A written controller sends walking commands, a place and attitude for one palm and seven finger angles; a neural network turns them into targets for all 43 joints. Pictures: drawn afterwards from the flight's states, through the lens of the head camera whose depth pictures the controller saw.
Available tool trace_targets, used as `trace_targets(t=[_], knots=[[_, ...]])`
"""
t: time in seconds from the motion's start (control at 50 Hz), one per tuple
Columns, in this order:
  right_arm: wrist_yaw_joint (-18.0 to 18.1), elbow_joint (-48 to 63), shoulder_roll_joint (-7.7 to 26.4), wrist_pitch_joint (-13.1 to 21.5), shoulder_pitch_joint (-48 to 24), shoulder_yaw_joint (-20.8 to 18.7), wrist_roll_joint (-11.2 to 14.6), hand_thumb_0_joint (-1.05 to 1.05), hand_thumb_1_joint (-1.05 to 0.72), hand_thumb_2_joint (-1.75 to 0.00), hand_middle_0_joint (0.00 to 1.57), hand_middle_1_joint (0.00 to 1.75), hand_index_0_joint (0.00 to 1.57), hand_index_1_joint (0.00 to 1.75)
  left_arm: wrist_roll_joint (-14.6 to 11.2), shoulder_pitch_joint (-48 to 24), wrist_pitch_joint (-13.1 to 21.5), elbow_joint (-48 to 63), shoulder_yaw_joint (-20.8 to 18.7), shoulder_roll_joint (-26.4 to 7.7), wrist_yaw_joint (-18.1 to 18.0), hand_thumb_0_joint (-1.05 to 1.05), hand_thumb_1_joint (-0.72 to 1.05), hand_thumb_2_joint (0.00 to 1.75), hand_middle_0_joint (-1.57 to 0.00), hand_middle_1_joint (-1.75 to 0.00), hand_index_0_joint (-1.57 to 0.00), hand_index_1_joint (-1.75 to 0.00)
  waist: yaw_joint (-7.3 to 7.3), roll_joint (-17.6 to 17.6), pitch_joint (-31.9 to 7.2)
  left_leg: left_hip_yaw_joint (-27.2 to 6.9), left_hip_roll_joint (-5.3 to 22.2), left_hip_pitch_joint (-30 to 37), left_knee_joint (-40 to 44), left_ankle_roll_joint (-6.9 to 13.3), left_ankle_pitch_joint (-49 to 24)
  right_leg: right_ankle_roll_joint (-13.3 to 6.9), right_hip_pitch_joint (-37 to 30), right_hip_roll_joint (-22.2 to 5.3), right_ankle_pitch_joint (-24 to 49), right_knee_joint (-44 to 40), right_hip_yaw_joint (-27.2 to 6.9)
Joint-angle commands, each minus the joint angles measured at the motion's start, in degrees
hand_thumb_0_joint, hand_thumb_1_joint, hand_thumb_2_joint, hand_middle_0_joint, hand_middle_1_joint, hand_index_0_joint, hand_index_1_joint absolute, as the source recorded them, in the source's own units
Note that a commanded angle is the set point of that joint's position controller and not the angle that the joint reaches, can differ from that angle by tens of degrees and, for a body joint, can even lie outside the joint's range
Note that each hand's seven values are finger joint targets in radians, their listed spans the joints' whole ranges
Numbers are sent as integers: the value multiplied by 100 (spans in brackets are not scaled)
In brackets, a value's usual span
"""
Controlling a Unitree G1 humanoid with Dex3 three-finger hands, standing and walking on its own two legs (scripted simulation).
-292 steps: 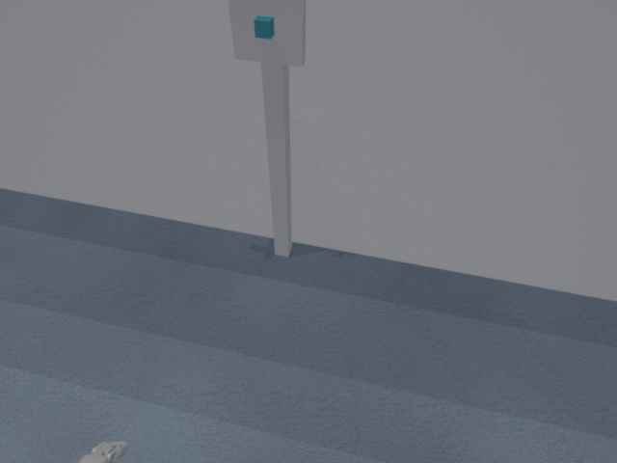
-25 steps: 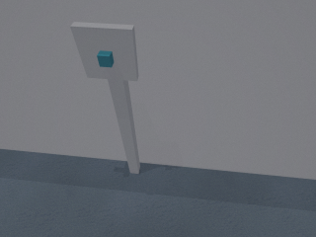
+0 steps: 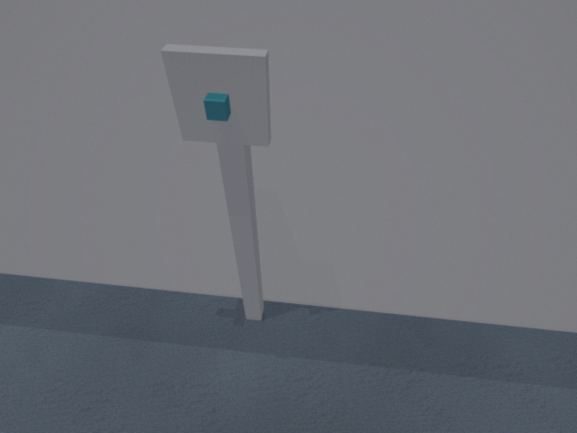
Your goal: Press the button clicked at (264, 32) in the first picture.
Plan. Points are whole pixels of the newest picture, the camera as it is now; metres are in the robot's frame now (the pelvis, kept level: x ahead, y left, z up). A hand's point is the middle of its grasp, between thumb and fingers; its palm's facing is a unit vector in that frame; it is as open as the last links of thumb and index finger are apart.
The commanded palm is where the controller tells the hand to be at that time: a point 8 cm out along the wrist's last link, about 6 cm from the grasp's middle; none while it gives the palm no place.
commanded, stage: shuffle to correct the standing spot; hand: left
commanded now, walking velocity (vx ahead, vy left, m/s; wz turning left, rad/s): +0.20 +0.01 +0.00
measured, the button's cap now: (218, 106) +0.62 +0.17 +0.15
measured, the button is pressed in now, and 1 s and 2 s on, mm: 0 0 0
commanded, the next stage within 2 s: come to a stop and stand still in 0.56 s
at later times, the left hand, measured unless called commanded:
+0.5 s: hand out of the picture +0.07 +0.15 -0.19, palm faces +0.03 -0.99 -0.15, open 7.4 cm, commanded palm none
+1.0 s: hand (186, 398) +0.21 +0.19 -0.17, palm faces -0.03 -0.97 -0.22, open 7.3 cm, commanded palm none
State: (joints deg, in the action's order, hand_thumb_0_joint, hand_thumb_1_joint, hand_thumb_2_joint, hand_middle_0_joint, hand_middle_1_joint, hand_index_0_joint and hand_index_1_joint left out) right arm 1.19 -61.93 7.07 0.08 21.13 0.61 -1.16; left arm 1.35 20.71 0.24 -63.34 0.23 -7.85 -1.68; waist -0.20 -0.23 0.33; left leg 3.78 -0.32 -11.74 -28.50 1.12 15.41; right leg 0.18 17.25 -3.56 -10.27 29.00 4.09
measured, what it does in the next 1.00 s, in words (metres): walks ahead: left foot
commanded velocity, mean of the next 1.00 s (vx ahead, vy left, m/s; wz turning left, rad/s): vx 0.06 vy -0.01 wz -0.04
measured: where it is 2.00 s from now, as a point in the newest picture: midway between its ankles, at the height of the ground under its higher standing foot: outside the picture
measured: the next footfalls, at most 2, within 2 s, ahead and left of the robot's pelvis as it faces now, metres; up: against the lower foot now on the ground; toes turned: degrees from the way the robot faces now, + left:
left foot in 0.66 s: +0.17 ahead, +0.12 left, +0.00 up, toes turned +6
right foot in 1.04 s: +0.23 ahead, -0.11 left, +0.00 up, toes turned -7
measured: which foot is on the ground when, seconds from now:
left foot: down 0.00-0.50, up 0.52-0.64, down 0.66-1.00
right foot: down 0.00-0.68, up 0.70-1.00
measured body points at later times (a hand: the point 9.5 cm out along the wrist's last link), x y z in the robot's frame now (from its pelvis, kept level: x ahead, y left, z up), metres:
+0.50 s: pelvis +0.08 +0.00 -0.01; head +0.09 +0.00 +0.44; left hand +0.07 +0.20 -0.17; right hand +0.04 -0.21 -0.17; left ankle +0.00 +0.11 -0.73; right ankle +0.06 -0.12 -0.74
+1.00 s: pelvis +0.16 +0.01 +0.00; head +0.21 +0.00 +0.45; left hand +0.22 +0.24 -0.15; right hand +0.14 -0.19 -0.16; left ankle +0.13 +0.11 -0.74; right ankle +0.18 -0.11 -0.71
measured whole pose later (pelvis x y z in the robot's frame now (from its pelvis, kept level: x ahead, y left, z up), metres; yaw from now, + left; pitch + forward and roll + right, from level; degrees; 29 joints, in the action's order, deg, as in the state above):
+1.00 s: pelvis +0.16 +0.01 +0.00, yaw -2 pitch +1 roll +0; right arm 2.6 -61.5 5.6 0.9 16.5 -0.4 -1.6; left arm 1.4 12.1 -1.1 -57.8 -2.5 -9.9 -1.7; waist 1.0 -0.3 5.4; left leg 8.0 1.7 -9.6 -26.8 1.1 17.5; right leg 0.0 22.4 -2.1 -18.3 41.1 3.7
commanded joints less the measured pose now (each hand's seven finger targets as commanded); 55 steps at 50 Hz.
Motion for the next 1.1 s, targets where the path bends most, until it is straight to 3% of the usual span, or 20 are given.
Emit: trace_targets(t=[0.0, 0.1, 0.28, 0.38, 0.42, 0.46, 0.5, 0.54, 0.6, 0.62, 0.64, 0.66, 0.68, 0.72, 0.78, 0.86, 0.96, 1.0, 1.04, 1.08], knots=[[15, 164, 501, 94, 315, -119, -1, 0, -90, -90, 20, 30, 20, 30, -28, 307, 104, 160, -105, -432, -8, 0, 90, 90, -20, -30, -20, -30, -2, -93, 509, -670, 489, -983, 942, 142, 1239, -215, -291, -258, -1352, -695, -629], [-10, 131, 456, 41, 388, -135, -58, 0, -90, -90, 20, 30, 20, 30, 1, 384, 81, 198, -190, -483, 9, 0, 90, 90, -20, -30, -20, -30, -19, -225, 724, -520, 342, -1192, 578, 174, 1783, -368, -2, -299, -2495, -763, -901], [7, 62, 473, 245, 574, -153, -22, 0, -90, -90, 20, 30, 20, 30, 4, 329, 174, 286, -250, -313, 82, 0, 90, 90, -20, -30, -20, -30, 51, 492, 774, -838, 678, -697, 812, 332, 1395, -489, 279, -49, -1612, -33, -580], [83, 5, 614, 343, 587, -190, 13, 0, -90, -90, 20, 30, 20, 30, 25, 400, 278, 247, -226, -102, 98, 0, 90, 90, -20, -30, -20, -30, -24, 561, 638, -741, 1003, -234, 492, 534, -1178, -426, -57, 182, -32, 627, -123], [92, 75, 522, 391, 442, -176, 32, 0, -90, -90, 20, 30, 20, 30, 6, 786, 326, 99, -290, -290, 77, 0, 90, 90, -20, -30, -20, -30, -174, 26, 308, -227, 620, -540, -363, 354, -1541, -571, -859, -128, 961, 451, -571], [41, 235, 281, 411, 157, -142, 35, 0, -90, -90, 20, 30, 20, 30, -3, 1361, 351, -96, -420, -712, 23, 0, 90, 90, -20, -30, -20, -30, -366, -1253, 187, 339, 58, -1876, -1590, 80, 219, -1010, -2036, -1099, 2055, -238, -1783], [3, 533, 262, 404, -581, -156, 23, 0, -90, -90, 20, 30, 20, 30, 59, 1639, 378, -177, -467, -807, -36, 0, 90, 90, -20, -30, -20, -30, -593, -1302, 280, 80, 138, -2790, -2633, 33, 1975, -1631, -2454, -1785, 3172, -592, -2588], [-64, 605, 219, 409, -770, -189, 52, 0, -90, -90, 20, 30, 20, 30, 91, 1257, 353, -20, -462, -759, -80, 0, 90, 90, -20, -30, -20, -30, -442, -660, 329, -270, 387, -2606, -2298, 103, 2035, -1577, -2125, -1801, 2765, -496, -2214], [-109, 186, 99, 360, 235, -177, 40, 0, -90, -90, 20, 30, 20, 30, 3, 126, 269, 315, -434, -722, 1, 0, 90, 90, -20, -30, -20, -30, 307, -643, 209, 350, 36, 231, -280, 24, -57, -812, 184, -836, 216, -388, -872], [-60, -84, 386, 370, 862, -223, 19, 0, -90, -90, 20, 30, 20, 30, -32, -25, 212, 347, -396, -541, 32, 0, 90, 90, -20, -30, -20, -30, 539, -62, 238, 40, 180, 948, 85, -3, 2, -614, 826, -399, -611, 461, -507], [-12, -222, 926, 364, 1409, -386, -70, 0, -90, -90, 20, 30, 20, 30, -50, 11, 163, 461, -346, -238, 59, 0, 90, 90, -20, -30, -20, -30, 681, 1486, 126, -1769, 1412, 1327, 883, 319, 942, -292, 1747, 195, -1823, 1886, 14], [21, -189, 1243, 307, 1658, -427, -107, 0, -90, -90, 20, 30, 20, 30, -30, -198, 148, 679, -348, -202, 39, 0, 90, 90, -20, -30, -20, -30, 753, 1859, 336, -3374, 2476, 1017, 1848, 825, 955, -231, 2256, 422, -2550, 3204, -66], [18, -17, 1190, 242, 1137, -388, -92, 0, -90, -90, 20, 30, 20, 30, -2, -300, 158, 751, -380, -283, 39, 0, 90, 90, -20, -30, -20, -30, 545, 932, 588, -3259, 2635, 516, 1814, 1192, 756, -342, 2193, 80, -2191, 3715, -471], [32, 246, 724, 327, 283, -226, -90, 0, -90, -90, 20, 30, 20, 30, 29, -248, 153, 543, -324, -99, 64, 0, 90, 90, -20, -30, -20, -30, 148, 230, 979, -2105, 2138, -450, 1639, 1056, -763, -240, 1783, -140, -1417, 3781, -520], [135, 263, 561, 433, -59, -89, -38, 0, -90, -90, 20, 30, 20, 30, -44, 260, 37, 298, -246, 45, 64, 0, 90, 90, -20, -30, -20, -30, -142, 663, 432, -582, 1658, -168, 1069, 802, -4517, 5, 923, -124, -874, 2977, -431], [199, 246, 871, 269, -54, -237, -19, 0, -90, -90, 20, 30, 20, 30, -41, -65, -94, 473, -243, -131, 33, 0, 90, 90, -20, -30, -20, -30, 19, 701, 69, -301, 1627, 552, 638, 781, -5377, 33, 603, 107, -766, 1684, -58], [180, 265, 946, 74, -107, -430, -43, 0, -90, -90, 20, 30, 20, 30, -21, -335, -85, 787, -338, -375, 12, 0, 90, 90, -20, -30, -20, -30, 46, 954, -20, -392, 1641, 727, 249, 736, -4767, -51, 340, 146, -647, 798, -1], [129, 344, 874, 31, -161, -466, -6, 0, -90, -90, 20, 30, 20, 30, -1, -29, 31, 745, -377, -553, 8, 0, 90, 90, -20, -30, -20, -30, -135, 412, -364, -152, 1251, 509, -411, 369, -3422, -26, -443, -20, 1094, -219, -95], [73, 441, 394, -21, 95, -425, 86, 0, -90, -90, 20, 30, 20, 30, 26, 174, 117, 704, -476, -1212, -77, 0, 90, 90, -20, -30, -20, -30, -104, -1472, -867, 272, 81, -1034, -1880, -175, 1482, -906, -1765, -1810, 5651, -49, -1734], [105, 434, 302, -131, -197, -399, 102, 0, -90, -90, 20, 30, 20, 30, 0, -6, 91, 773, -421, -1074, -98, 0, 90, 90, -20, -30, -20, -30, -179, -1401, -708, -403, 126, -1168, -3049, -174, 2110, -1412, -1214, -1850, 5056, -337, -1593]])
